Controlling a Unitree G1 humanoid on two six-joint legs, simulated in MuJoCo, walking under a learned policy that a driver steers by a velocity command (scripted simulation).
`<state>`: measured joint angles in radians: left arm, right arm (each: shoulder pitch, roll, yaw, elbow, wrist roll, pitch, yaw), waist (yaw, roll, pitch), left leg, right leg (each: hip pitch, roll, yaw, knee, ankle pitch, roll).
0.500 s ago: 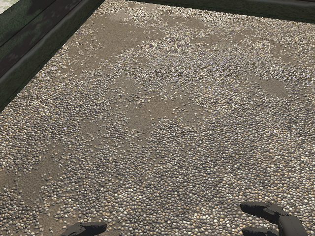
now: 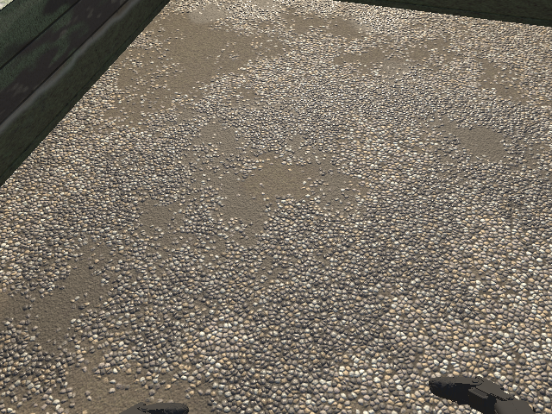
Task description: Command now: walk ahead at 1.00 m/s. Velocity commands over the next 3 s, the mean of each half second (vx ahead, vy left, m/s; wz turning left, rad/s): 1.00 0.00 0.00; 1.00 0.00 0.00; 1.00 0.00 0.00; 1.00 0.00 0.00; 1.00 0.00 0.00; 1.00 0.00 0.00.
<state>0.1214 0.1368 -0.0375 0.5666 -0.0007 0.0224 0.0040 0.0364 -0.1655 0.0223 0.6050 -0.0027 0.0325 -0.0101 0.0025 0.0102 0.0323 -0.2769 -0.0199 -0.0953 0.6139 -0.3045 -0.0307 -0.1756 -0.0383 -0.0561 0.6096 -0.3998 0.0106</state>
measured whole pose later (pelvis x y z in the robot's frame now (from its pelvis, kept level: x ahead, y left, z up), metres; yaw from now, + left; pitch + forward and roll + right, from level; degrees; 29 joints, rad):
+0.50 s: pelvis -0.01 +0.00 +0.00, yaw +0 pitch -2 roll +0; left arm 0.12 0.14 -0.03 0.55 -0.01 0.02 -0.01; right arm 0.02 -0.15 0.03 0.60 0.01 0.02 0.00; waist 0.01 0.00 0.02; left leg -0.29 -0.02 -0.09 0.62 -0.29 -0.03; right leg -0.19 -0.04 -0.05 0.62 -0.39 0.01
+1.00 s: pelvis -0.01 +0.01 +0.00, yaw +0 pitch -2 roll +0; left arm 0.13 0.13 -0.04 0.56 0.00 0.02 0.00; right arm 0.04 -0.16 0.03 0.60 0.00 0.03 0.00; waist 0.00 0.01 0.02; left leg -0.30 -0.03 -0.08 0.63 -0.30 -0.02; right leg -0.19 -0.05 -0.05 0.62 -0.40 0.03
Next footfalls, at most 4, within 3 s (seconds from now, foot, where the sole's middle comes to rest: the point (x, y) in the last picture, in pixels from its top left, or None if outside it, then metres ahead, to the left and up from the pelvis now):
none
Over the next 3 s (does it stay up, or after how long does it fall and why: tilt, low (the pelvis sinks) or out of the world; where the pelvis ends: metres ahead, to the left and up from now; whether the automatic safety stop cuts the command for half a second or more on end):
stays up -0.01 0.01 0.00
